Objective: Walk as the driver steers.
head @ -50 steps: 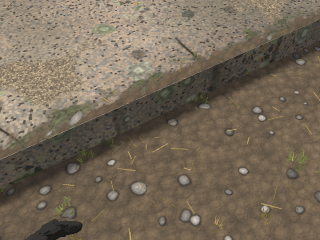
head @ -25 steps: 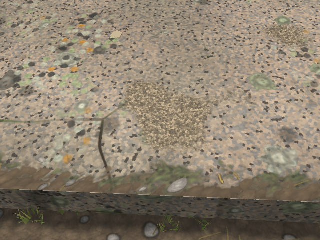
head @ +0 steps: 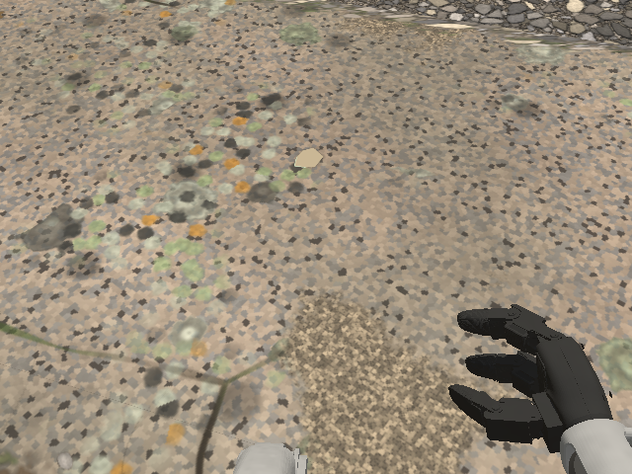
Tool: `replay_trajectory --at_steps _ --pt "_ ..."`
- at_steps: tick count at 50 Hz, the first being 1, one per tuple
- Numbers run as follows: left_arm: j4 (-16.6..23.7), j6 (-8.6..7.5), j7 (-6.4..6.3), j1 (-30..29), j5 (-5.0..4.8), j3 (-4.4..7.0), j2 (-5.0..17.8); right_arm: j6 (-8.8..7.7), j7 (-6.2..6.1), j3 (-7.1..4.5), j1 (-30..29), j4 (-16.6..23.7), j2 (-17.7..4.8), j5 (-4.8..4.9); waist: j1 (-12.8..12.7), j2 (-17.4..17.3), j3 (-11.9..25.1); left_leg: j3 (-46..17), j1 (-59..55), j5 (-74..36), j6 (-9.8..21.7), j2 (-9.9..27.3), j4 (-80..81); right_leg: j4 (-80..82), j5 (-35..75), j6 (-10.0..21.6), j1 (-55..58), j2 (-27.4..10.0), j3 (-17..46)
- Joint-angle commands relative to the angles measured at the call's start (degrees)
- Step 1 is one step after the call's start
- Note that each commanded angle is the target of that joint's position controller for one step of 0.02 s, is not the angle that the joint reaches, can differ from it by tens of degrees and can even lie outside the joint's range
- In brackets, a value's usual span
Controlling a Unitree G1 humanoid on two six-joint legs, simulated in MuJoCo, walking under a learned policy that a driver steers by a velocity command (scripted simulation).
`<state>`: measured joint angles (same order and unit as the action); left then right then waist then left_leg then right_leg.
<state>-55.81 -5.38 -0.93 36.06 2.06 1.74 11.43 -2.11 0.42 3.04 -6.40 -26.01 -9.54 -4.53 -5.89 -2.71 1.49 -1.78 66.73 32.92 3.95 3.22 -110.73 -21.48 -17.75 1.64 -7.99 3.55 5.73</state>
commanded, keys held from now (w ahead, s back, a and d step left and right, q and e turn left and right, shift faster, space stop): w+e+shift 0.88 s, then e+shift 0.12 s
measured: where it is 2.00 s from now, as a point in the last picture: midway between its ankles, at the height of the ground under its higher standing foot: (485, 188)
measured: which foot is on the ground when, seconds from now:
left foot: up 0.00-0.10, down 0.12-0.56, up 0.58-0.92, down 0.94-1.00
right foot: down 0.00-0.14, up 0.16-0.56, down 0.58-0.94, up 0.96-1.00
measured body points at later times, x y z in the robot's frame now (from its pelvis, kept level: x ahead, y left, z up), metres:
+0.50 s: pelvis +0.45 +0.04 +0.18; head +0.47 +0.04 +0.63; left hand +0.79 +0.16 +0.15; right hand +0.30 -0.20 +0.05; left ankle +0.28 +0.17 -0.53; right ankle +0.62 -0.07 -0.47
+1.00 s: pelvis +0.89 -0.09 +0.16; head +0.93 -0.10 +0.61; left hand +1.14 +0.11 +0.05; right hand +0.91 -0.43 +0.13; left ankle +1.08 -0.07 -0.55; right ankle +0.67 -0.03 -0.48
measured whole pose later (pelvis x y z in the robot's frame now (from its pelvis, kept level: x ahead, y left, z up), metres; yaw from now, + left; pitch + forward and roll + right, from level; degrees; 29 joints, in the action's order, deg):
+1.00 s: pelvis +0.89 -0.09 +0.16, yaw -50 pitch +2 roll +0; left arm -43.9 -2.4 -0.1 22.3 -0.4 6.0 20.8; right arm -4.9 -1.0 0.0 -0.1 -31.7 -14.9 -3.3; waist -6.2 2.0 -2.4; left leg -2.3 30.2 7.6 -3.7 3.1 -36.7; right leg -60.1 -29.8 4.8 -10.2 8.6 12.7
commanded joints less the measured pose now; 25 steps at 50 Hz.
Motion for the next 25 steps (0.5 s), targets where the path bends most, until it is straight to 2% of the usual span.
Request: replay_trajectory --at_steps 1,2,3,4,5,6,7,8,9,10,11,12,13,14,15,16,17,18,19,20,21,22,23,24,25 --pt "1.07 -0.88 -1.51 2.60 -0.10 2.24 8.36 -1.86 -0.63 2.32 -22.21 15.49 2.91 0.04 -0.22 6.72 -8.82 -3.08 22.59 12.57 1.51 3.63 -1.81 17.23 3.45 12.35 5.24 -15.85 19.26" --pt "-0.20 0.17 -2.20 4.66 -0.13 2.06 7.53 -1.93 -0.36 2.37 -25.30 17.62 2.57 0.89 -1.53 5.89 -9.28 -1.02 19.35 12.73 1.57 3.45 5.31 21.42 7.52 12.03 5.07 -15.71 17.70" --pt "1.15 1.28 -2.53 2.05 -1.58 1.59 5.46 -1.09 0.85 3.43 -20.24 17.46 4.18 1.18 1.24 2.74 -3.53 3.27 -8.74 2.99 2.08 3.30 22.56 29.40 21.02 11.99 -6.89 -14.40 11.88" --pt "2.78 1.80 -1.93 -2.86 -3.13 1.03 4.94 -0.83 0.78 2.98 -13.32 15.16 4.16 3.30 4.77 2.76 0.31 9.11 -34.70 -5.16 2.29 0.11 33.96 31.52 31.35 11.84 -19.31 -11.67 8.16" --pt "4.61 -0.32 -0.05 -3.64 -4.17 1.39 9.82 -0.88 0.73 -0.33 2.30 8.41 -0.01 3.76 10.05 4.33 13.49 13.19 -58.10 -6.98 2.31 -5.97 28.23 18.80 77.44 12.64 -20.19 -12.67 5.21" --pt "6.47 -1.94 1.13 -7.81 -4.92 5.35 20.97 0.19 -0.44 -3.40 20.40 4.66 -4.13 3.40 20.52 12.66 24.24 6.35 -69.10 -2.55 2.06 -7.32 34.08 1.57 103.54 10.61 -12.64 -14.28 5.62" --pt "7.94 -3.30 1.93 -14.37 -4.23 7.93 25.24 0.54 -1.44 -7.30 33.98 0.87 -11.71 2.45 28.21 9.09 30.35 -6.24 -74.05 9.35 3.02 -1.37 42.64 -23.60 100.12 6.89 -12.39 -13.02 5.91" --pt "13.13 -4.59 3.76 -19.34 -5.05 6.78 16.03 -0.40 -1.11 -9.47 38.68 -3.89 -20.10 1.45 26.25 -19.18 32.68 -35.54 -75.06 27.53 2.77 10.74 68.29 -49.01 43.79 5.52 -22.81 -1.34 6.46" --pt "15.82 -4.47 4.94 -18.15 -1.63 6.12 7.44 0.68 -0.66 -9.65 29.83 -4.81 -18.98 4.10 18.55 -22.69 27.88 -60.89 -69.48 34.18 1.83 17.97 90.31 -71.74 13.81 4.90 -33.62 3.00 10.32" --pt "16.53 -3.81 4.53 -14.69 -0.47 5.22 1.30 0.23 0.15 -8.65 19.96 -5.32 -14.16 4.44 10.03 -12.65 18.75 -59.55 -62.11 32.36 2.83 20.32 91.80 -83.85 16.28 4.62 -39.66 -0.49 10.13" --pt "17.56 -2.68 3.90 -17.61 -0.14 4.21 -1.13 -0.76 0.23 -7.29 16.49 -8.97 -8.77 4.72 8.07 -7.02 6.65 -49.20 -54.24 22.78 6.76 19.56 87.44 -89.24 17.08 5.13 -44.25 -3.30 3.24" --pt "18.67 -1.21 3.14 -20.47 0.55 2.91 -3.68 -2.16 0.22 -5.96 16.96 -13.32 -3.42 4.05 6.01 -1.21 -1.88 -36.02 -46.47 14.21 6.04 17.75 83.06 -91.06 15.69 6.39 -48.00 -5.06 1.50" --pt "19.68 0.37 2.80 -20.77 0.04 1.82 -5.49 -3.13 0.36 -4.64 18.35 -17.90 2.13 2.55 3.45 0.35 -3.87 -25.63 -43.77 6.57 3.18 15.49 82.20 -92.95 12.99 7.58 -49.46 -4.80 2.06" --pt "20.53 1.57 2.60 -19.68 -0.50 0.08 -8.19 -3.46 0.70 -4.27 20.25 -21.58 4.38 1.97 0.62 -1.26 -4.81 -17.82 -43.24 -0.55 0.96 14.32 82.85 -95.53 11.81 7.95 -52.16 -5.16 2.55" --pt "20.88 2.90 2.30 -20.72 -1.28 -0.48 -8.43 -4.24 0.97 -3.83 22.33 -24.78 6.19 1.88 0.30 -0.61 -6.37 -11.58 -43.85 -5.55 -0.82 13.80 84.16 -96.75 8.80 8.30 -55.41 -4.41 3.54" --pt "23.21 4.39 2.18 -25.08 -2.54 -0.86 -6.65 -4.53 1.56 -4.20 21.17 -24.72 3.52 2.11 0.15 -2.86 -9.34 -3.53 -41.35 -9.70 -1.89 12.74 90.39 -85.59 1.68 7.21 -54.65 -4.34 1.45" --pt "23.39 5.08 2.18 -26.28 -2.84 0.10 -2.94 -4.77 1.39 -4.21 17.16 -23.90 3.13 2.40 -0.70 -1.40 -10.62 4.08 -39.58 -15.30 -5.08 10.30 95.59 -73.31 6.63 6.52 -49.20 -4.22 0.47" --pt "24.21 5.77 2.21 -28.69 -2.24 1.01 0.73 -5.36 0.90 -4.71 15.58 -23.92 0.90 2.57 -1.02 -1.51 -12.08 11.28 -36.13 -24.68 -6.37 7.74 99.25 -62.71 12.00 6.14 -41.94 -3.76 -2.25" --pt "24.23 6.57 2.86 -29.21 -1.54 2.01 3.65 -5.82 0.15 -5.33 15.74 -24.84 -1.80 2.89 -1.28 -1.04 -11.60 15.97 -36.80 -27.61 -6.01 5.33 102.66 -54.47 18.66 6.14 -36.20 -2.81 -7.06" --pt "24.00 6.63 3.74 -28.98 -0.86 2.43 5.29 -6.67 -0.96 -5.64 18.39 -25.01 -4.02 3.73 -1.28 0.20 -10.06 17.62 -40.81 -31.47 -5.21 4.76 103.51 -47.22 22.61 6.33 -31.52 -3.46 -11.11" --pt "22.64 6.56 4.56 -26.99 -1.15 2.46 5.51 -6.67 -1.99 -6.08 19.47 -24.40 -5.85 3.98 -1.70 2.55 -7.64 20.12 -45.15 -35.30 -4.65 2.66 103.76 -39.06 24.08 6.31 -25.33 -2.71 -14.08" --pt "21.60 6.32 5.14 -25.52 -1.46 2.16 4.82 -6.62 -2.85 -6.85 20.69 -23.21 -9.26 4.27 -2.07 3.82 -4.06 20.51 -49.31 -46.31 -3.41 2.13 102.44 -32.25 25.04 5.81 -17.65 -0.65 -16.84" --pt "20.85 6.00 5.57 -24.27 -2.23 2.51 5.69 -6.63 -3.33 -7.85 22.03 -21.73 -13.56 4.43 -2.36 2.29 0.46 19.56 -56.23 -61.01 -2.19 4.26 99.40 -28.67 24.82 5.59 -12.05 0.81 -18.60" --pt "19.76 5.76 5.39 -23.19 -2.89 3.07 7.27 -6.36 -3.32 -8.59 23.25 -20.44 -15.84 4.18 -1.84 0.45 2.86 19.80 -63.40 -77.47 -2.77 5.67 94.22 -26.39 23.47 6.16 -10.53 2.23 -19.40" --pt "19.47 5.48 5.15 -20.26 -2.70 3.83 9.20 -5.49 -3.25 -9.12 23.64 -19.30 -17.10 4.13 -3.62 -3.04 3.98 18.64 -68.40 -84.87 -3.40 8.07 87.63 -22.13 21.83 7.24 -8.33 2.26 -19.20"
Keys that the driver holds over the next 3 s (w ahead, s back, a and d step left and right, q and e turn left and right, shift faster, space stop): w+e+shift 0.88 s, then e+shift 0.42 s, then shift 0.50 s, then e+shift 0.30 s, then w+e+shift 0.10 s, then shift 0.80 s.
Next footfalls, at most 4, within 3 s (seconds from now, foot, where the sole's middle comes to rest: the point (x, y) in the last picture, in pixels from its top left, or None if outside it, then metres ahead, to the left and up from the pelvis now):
0.12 left None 0.32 0.16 -0.59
0.58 right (393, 352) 0.66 -0.04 -0.58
0.94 left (418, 190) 1.11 -0.09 -0.58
1.38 right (541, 224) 1.03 -0.38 -0.58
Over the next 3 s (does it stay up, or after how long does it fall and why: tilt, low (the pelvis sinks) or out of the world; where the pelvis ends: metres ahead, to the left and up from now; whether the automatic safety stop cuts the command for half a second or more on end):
stays up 1.05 -0.46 0.18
